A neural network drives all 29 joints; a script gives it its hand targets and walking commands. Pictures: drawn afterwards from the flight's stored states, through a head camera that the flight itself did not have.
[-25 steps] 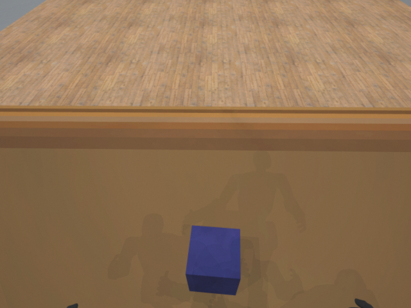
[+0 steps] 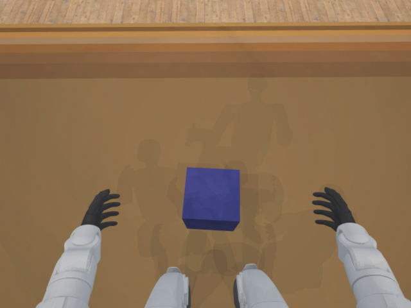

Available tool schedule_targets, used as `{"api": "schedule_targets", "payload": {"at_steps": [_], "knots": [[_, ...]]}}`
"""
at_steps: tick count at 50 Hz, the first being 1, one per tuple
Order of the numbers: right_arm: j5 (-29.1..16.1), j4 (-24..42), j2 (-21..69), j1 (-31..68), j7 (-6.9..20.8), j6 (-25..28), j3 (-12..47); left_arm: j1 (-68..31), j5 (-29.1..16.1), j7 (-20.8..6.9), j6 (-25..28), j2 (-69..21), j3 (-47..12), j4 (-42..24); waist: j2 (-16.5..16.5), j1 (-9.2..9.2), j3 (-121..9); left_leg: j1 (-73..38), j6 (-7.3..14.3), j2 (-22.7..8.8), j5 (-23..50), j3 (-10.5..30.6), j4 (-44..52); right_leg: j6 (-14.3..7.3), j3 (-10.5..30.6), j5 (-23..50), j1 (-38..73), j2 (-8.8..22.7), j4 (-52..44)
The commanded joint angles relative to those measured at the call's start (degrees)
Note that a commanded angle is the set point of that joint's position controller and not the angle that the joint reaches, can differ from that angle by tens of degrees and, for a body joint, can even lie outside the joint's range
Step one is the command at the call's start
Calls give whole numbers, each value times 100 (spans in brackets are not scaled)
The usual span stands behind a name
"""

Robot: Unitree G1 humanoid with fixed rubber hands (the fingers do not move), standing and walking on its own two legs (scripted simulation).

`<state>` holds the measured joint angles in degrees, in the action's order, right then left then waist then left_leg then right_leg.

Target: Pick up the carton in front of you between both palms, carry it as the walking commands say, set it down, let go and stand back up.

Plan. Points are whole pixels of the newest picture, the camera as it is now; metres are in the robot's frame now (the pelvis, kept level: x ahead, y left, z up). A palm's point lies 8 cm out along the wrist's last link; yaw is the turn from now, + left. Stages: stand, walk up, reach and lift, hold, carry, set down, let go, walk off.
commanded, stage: reach and lift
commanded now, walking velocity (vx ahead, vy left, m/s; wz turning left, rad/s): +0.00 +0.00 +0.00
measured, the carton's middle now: (211, 201) +0.45 -0.02 -0.59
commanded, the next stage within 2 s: none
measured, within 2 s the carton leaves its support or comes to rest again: neither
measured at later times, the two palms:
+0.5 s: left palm (138, 156) +0.47 +0.18 -0.15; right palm (291, 164) +0.43 -0.21 -0.15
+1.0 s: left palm (156, 182) +0.47 +0.18 -0.36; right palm (270, 187) +0.44 -0.21 -0.36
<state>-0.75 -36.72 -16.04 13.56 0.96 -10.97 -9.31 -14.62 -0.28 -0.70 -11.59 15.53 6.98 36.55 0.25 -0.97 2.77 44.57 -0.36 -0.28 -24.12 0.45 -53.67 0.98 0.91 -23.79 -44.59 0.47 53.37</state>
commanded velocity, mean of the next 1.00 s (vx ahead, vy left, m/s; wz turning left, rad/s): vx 0.00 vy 0.00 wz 0.00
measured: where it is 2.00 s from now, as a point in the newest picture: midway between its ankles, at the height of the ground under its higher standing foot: outside the picture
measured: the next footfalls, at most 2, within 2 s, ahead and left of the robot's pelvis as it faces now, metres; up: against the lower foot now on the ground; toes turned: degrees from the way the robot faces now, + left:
none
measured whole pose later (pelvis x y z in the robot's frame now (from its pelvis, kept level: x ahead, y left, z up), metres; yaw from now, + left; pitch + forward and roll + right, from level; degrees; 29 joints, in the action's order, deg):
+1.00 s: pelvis -0.06 +0.00 -0.20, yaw -1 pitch +54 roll -1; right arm -2.6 -49.8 -12.6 63.9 -5.1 -3.4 -18.4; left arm -68.4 -1.3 3.6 -4.2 17.5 12.7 54.4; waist 0.5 -2.3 -3.4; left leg 118.5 -2.1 2.7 -29.5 3.7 -93.8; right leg 2.9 2.8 -29.0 -118.1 -2.2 92.9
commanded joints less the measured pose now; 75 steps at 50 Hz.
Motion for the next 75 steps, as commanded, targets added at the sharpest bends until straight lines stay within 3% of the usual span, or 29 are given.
{"api": "schedule_targets", "payload": {"at_steps": [1, 5, 15, 23, 30, 37, 42, 48, 54, 59, 63, 68, 75], "knots": [[-136, 234, -706, 870, -126, 67, -240, -966, -97, 76, 50, 685, 196, -184, 55, -43, -3097, -957, -227, 280, 3304, 69, -29, 165, -97, 3158, 438, -314, 13], [-235, 110, -665, 2123, -211, 71, -326, -2312, -192, 91, 52, 757, 251, 29, 55, -86, -3517, -425, -194, 276, 2758, 48, -185, 176, -144, 2586, -238, -307, 141], [-303, -453, -624, 5187, -460, -216, -570, -5618, -260, 88, -160, 1129, 470, 1016, 114, -173, -4623, 829, -158, 298, 531, -180, -205, 217, -369, 653, -995, -300, 168], [27, -916, -430, 6670, -528, -106, -1055, -7282, 61, -16, 3, 1181, 814, 1782, 212, -282, -5438, 1343, -151, 405, 592, -197, -409, 267, -456, 695, -1458, -380, 393], [423, -637, -123, 6435, -458, 250, -1470, -7171, 551, -37, 309, 866, 1215, 1564, 320, -297, -6430, 994, -149, 500, 2414, -171, -726, 238, -464, 2376, -1549, -486, 679], [659, -795, 275, 5714, -361, 718, -1687, -6364, 779, 51, 719, 309, 1442, 1526, 292, -236, -6049, 2394, -157, 437, 3351, -27, -1642, 239, -311, 3320, -2904, -459, 1589], [482, -843, 167, 5638, -419, 884, -1516, -6203, 612, 219, 866, 341, 1273, 1443, 270, -180, -6116, 3376, -201, 436, 3185, -33, -2598, 308, -292, 3136, -3772, -457, 2554], [-253, -673, -334, 6060, -637, 881, -880, -6738, -170, 464, 875, 850, 522, 1094, 311, -232, -7275, 3511, -233, 434, 3014, -154, -3856, 369, -396, 3069, -3921, -422, 3772], [-785, -658, -744, 6821, -770, 703, -448, -7489, -732, 583, 676, 1202, 40, 1078, 434, -253, -7431, 3640, -254, 363, 1990, -285, -4677, 355, -587, 1937, -4453, -370, 4583], [-951, -1185, -873, 7591, -824, 550, -323, -8183, -904, 620, 528, 1379, -100, 1694, 364, -254, -6517, 4336, -209, 251, 675, -274, -5030, 327, -621, 739, -4907, -248, 4998], [-906, -1778, -910, 8004, -790, 570, -306, -8537, -929, 584, 574, 1442, -137, 2309, 274, -251, -5718, 4871, -198, 180, 178, -225, -5342, 299, -560, 292, -5196, -170, 5336], [-901, -2284, -1007, 8385, -761, 738, -253, -8872, -934, 544, 748, 1530, -190, 2733, 239, -252, -5188, 5170, -224, 140, 288, -159, -5787, 293, -474, 445, -5321, -124, 5800], [-1108, -2198, -1114, 8601, -834, 973, -34, -9142, -1148, 580, 969, 1618, -454, 2429, 237, -307, -5475, 5054, -209, 185, 1133, -158, -6328, 253, -402, 1426, -4975, -177, 6335]]}}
